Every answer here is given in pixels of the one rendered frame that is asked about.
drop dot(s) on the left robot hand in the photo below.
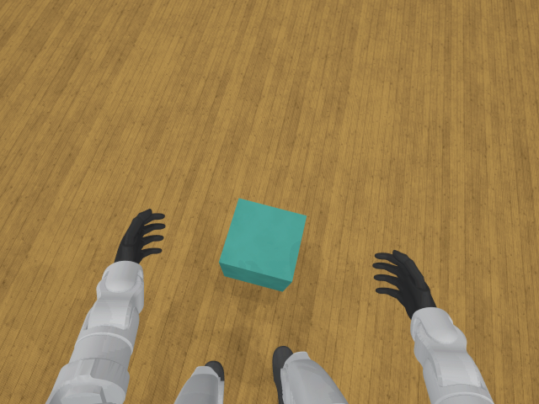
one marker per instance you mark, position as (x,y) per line
(130,248)

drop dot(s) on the robot right thigh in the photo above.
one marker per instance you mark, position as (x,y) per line
(305,382)

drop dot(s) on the robot right foot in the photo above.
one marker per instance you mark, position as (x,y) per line
(281,354)

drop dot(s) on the carton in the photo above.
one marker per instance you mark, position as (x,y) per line
(262,245)

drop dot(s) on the robot left forearm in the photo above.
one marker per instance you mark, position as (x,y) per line
(97,370)

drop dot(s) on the right robot hand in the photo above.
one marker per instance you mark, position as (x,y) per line
(413,293)

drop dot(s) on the robot right forearm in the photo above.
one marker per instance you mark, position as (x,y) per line
(450,374)

